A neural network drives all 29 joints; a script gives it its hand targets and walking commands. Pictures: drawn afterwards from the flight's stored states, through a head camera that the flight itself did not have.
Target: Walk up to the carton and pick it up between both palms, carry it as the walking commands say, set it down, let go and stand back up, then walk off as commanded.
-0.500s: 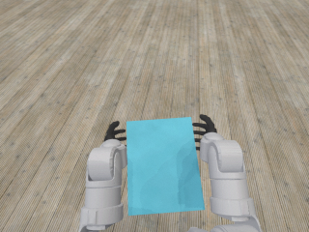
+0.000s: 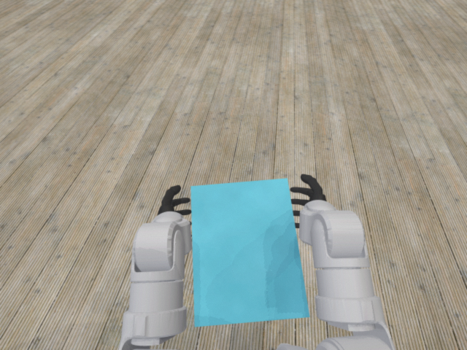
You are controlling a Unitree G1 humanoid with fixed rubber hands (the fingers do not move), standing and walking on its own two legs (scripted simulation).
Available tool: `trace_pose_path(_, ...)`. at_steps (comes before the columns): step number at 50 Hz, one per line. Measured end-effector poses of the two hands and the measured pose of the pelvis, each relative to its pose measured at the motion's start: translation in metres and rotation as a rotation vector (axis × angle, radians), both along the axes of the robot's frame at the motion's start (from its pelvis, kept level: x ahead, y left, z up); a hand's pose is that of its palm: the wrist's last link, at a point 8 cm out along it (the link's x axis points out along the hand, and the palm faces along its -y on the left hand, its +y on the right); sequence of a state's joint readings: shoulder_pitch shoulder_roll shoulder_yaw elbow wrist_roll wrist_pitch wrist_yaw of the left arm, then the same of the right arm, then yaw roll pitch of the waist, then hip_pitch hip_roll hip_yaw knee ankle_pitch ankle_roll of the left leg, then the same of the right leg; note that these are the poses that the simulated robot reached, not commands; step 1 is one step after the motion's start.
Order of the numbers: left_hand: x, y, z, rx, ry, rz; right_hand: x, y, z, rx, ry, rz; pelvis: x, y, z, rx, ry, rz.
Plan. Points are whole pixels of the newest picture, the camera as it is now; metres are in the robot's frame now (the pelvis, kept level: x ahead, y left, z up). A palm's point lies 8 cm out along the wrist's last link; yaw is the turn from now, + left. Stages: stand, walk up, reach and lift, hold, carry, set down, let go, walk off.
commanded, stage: carry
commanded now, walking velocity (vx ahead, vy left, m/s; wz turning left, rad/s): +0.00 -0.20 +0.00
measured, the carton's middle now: (244, 252) +0.30 +0.01 -0.03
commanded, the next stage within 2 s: none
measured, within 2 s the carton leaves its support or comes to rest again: neither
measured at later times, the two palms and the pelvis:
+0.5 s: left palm (263, 272) +0.22 -0.02 +0.07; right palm (428, 261) +0.24 -0.26 +0.09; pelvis -0.08 -0.15 +0.00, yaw +1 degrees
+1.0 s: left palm (384, 334) +0.14 -0.17 +0.07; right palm out of the picture +0.15 -0.41 +0.09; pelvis -0.17 -0.29 -0.01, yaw +2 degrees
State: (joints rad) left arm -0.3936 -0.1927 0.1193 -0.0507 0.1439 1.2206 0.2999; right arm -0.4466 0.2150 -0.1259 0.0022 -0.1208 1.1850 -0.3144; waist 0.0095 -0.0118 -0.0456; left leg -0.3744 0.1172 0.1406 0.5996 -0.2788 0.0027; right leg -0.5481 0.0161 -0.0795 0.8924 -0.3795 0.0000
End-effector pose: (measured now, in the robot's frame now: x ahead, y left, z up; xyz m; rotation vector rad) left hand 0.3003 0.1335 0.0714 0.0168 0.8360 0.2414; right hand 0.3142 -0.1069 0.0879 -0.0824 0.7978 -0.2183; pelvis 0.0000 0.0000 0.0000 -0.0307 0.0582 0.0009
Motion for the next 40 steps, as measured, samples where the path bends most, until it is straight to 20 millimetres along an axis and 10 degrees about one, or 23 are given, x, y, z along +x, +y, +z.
trace_pose_path(16, -0.038, -0.127, 0.002, 0.046, 0.005, -0.048, -0.055, -0.128, -0.016, 0.068, 0.001, -0.073, -0.052, -0.106, -0.005, 0.028, 0.006, 0.028)
trace_pose_path(31, -0.098, -0.177, 0.011, 0.015, -0.021, 0.062, -0.090, -0.177, 0.002, 0.035, -0.021, 0.032, -0.100, -0.186, 0.001, -0.012, -0.001, 0.004)
trace_pose_path(40, -0.121, -0.260, 0.006, 0.047, -0.005, 0.009, -0.128, -0.261, -0.015, 0.073, -0.007, -0.022, -0.132, -0.251, -0.005, 0.026, 0.001, 0.033)
